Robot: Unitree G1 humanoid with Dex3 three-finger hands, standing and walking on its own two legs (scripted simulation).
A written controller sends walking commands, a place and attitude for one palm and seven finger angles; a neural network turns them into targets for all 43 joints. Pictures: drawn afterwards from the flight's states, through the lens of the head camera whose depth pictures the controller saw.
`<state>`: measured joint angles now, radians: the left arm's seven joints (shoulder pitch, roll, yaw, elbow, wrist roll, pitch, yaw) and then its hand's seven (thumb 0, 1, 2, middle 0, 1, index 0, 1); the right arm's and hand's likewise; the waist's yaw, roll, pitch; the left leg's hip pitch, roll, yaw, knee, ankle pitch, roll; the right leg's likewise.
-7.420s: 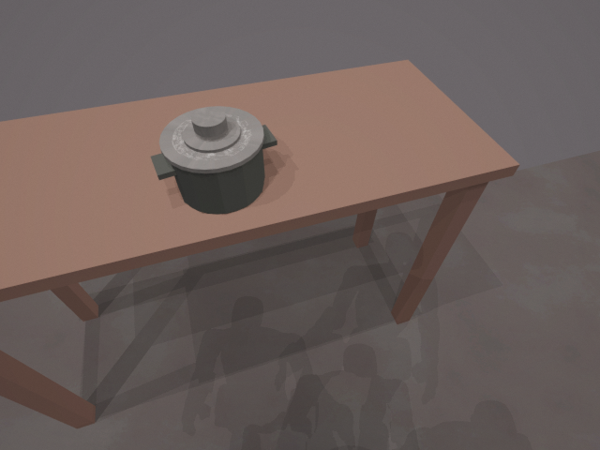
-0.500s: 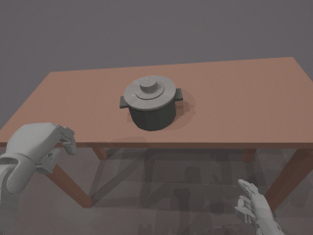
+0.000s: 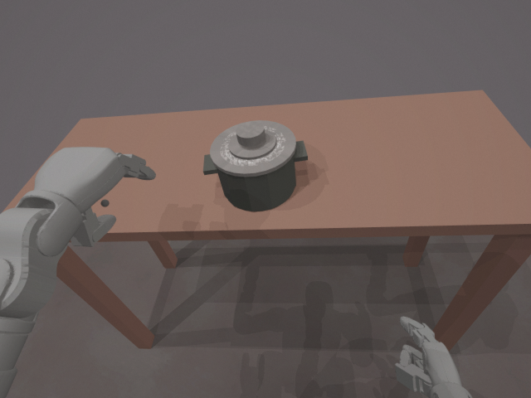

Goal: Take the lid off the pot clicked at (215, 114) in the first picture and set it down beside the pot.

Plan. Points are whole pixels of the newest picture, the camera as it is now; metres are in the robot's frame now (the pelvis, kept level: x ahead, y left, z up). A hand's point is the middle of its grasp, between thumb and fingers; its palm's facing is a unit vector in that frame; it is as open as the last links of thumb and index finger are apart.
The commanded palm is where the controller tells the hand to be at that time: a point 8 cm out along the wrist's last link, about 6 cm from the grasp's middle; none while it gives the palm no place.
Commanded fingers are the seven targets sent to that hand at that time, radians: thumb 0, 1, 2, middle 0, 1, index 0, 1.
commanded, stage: reach forward and open the fingers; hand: left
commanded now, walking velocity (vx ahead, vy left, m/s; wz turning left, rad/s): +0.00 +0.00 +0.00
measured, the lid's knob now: (250, 133) +0.54 +0.09 +0.13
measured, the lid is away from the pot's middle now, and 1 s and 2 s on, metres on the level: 0.00 0.00 0.00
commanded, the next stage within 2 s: move the open hand above the knob in 0.02 s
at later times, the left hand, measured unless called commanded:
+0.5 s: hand (156, 178) +0.36 +0.19 +0.19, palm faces -0.10 -0.02 -0.99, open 9.9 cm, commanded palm +0.33 +0.20 +0.26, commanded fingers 0.00 -0.34 1.60 -0.87 -0.08 -0.87 -0.08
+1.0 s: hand (192, 133) +0.44 +0.16 +0.21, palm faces -0.08 -0.06 -0.99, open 9.9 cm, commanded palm +0.41 +0.16 +0.26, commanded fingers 0.00 -0.34 1.60 -0.87 -0.08 -0.87 -0.08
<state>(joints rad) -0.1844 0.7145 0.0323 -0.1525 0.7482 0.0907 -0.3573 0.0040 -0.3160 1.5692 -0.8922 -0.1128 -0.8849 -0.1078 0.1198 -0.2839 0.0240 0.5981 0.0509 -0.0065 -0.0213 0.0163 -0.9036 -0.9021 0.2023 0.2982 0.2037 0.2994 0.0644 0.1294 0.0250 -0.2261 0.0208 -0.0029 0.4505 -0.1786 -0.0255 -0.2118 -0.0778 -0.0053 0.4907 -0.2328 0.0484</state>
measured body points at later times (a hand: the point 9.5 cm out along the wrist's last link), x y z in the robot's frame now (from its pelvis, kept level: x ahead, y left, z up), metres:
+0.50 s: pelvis +0.01 -0.01 +0.00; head +0.01 -0.07 +0.44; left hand +0.35 +0.19 +0.24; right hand +0.22 -0.23 -0.10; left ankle +0.04 +0.14 -0.74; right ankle +0.02 -0.15 -0.74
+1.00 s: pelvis +0.03 -0.01 +0.00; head +0.04 -0.07 +0.44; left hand +0.43 +0.16 +0.26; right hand +0.22 -0.24 -0.12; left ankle +0.04 +0.14 -0.74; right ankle +0.02 -0.15 -0.74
